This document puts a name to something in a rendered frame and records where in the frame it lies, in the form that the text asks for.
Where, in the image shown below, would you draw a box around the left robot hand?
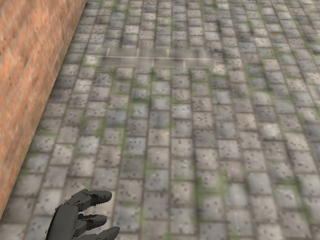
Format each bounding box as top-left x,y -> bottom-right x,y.
45,189 -> 120,240

